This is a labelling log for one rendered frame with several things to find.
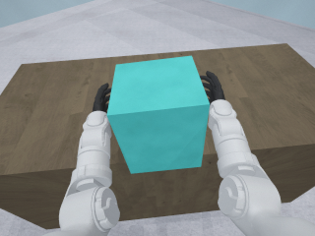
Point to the robot left forearm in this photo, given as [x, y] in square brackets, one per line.
[93, 159]

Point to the robot left upper arm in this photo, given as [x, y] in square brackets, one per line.
[92, 212]

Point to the robot right hand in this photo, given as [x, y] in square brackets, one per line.
[215, 91]

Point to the robot right forearm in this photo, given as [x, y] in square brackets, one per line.
[230, 142]

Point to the robot left hand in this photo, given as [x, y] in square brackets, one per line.
[101, 98]

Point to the robot right upper arm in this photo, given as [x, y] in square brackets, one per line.
[254, 206]

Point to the pedestal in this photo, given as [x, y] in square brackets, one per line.
[45, 105]

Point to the carton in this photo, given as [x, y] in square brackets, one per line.
[158, 111]

